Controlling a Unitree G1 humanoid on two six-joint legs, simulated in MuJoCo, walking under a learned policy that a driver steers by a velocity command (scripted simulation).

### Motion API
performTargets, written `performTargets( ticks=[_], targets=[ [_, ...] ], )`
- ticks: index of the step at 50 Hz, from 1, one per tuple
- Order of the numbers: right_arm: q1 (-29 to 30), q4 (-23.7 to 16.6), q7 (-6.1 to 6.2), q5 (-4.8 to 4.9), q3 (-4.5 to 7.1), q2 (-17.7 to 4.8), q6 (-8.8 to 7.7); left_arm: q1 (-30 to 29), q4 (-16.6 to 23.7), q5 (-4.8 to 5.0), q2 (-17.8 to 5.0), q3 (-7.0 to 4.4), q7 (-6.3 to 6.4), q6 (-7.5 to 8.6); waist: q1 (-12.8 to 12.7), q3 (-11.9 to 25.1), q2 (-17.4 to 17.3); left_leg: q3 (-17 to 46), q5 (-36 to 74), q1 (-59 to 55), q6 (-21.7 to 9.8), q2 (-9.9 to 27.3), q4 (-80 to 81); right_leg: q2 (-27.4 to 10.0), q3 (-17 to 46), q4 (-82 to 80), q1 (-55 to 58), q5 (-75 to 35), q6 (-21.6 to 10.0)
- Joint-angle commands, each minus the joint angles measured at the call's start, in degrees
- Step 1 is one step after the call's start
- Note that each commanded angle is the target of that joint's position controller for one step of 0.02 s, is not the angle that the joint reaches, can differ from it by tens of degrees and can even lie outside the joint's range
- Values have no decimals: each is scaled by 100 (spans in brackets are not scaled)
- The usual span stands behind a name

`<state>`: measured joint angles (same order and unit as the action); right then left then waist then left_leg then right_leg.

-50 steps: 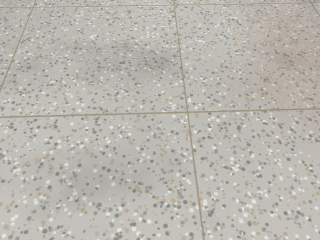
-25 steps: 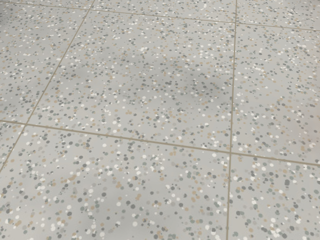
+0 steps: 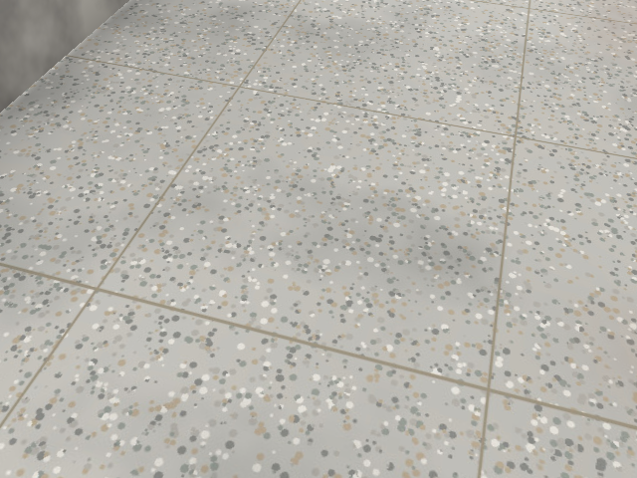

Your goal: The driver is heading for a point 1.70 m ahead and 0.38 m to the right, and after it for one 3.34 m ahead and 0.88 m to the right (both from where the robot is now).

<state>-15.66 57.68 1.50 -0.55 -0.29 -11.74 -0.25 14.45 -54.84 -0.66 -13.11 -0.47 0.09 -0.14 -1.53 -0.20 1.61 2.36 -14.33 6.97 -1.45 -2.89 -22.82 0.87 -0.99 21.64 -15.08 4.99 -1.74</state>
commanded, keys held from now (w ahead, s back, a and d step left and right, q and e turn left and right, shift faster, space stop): no key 1.00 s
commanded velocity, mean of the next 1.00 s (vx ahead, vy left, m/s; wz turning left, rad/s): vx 0.00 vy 0.00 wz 0.01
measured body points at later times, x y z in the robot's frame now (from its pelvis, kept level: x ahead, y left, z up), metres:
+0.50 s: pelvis +0.03 +0.01 +0.00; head +0.04 +0.01 +0.45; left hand +0.04 +0.24 -0.16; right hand +0.02 -0.22 -0.16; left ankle -0.02 +0.11 -0.74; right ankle +0.07 -0.10 -0.74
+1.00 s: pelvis +0.04 +0.01 +0.00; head +0.05 +0.02 +0.45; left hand +0.03 +0.23 -0.16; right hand +0.01 -0.20 -0.16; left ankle -0.02 +0.11 -0.74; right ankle +0.07 -0.10 -0.74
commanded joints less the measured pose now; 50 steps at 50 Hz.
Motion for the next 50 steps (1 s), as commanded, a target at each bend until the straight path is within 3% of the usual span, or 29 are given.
performTargets(
  ticks=[1,8,21,50],
  targets=[
    [-114,-59,32,13,109,-601,-71,171,-36,6,-488,-87,27,68,25,-410,-284,738,-367,840,-260,718,815,-514,697,-312,444,452,-24],
    [-264,211,52,19,87,-522,-83,252,-401,9,-376,-42,90,69,85,-300,-106,611,116,573,-285,694,665,-539,721,-310,519,229,-34],
    [-495,580,110,15,2,-295,-85,389,-841,18,-210,-16,170,29,67,-315,-183,496,675,401,-246,701,559,-561,694,-140,665,-228,-88],
    [-887,817,163,-1,-31,-8,-99,483,-1223,26,59,1,235,-15,89,-461,-213,443,892,295,-238,733,563,-545,649,-52,655,-295,-50]
  ],
)
Velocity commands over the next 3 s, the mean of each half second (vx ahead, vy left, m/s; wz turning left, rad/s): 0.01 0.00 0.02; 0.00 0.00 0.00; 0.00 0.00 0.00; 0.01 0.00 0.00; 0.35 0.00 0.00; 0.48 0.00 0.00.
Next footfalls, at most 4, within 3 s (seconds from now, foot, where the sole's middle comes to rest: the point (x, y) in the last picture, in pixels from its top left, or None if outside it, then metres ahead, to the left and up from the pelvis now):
2.28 right None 0.24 -0.11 -0.78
2.80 left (315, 461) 0.59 0.04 -0.78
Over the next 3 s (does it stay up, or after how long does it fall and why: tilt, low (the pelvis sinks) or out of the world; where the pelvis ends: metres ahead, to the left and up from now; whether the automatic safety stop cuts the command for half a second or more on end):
stays up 0.53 -0.01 0.00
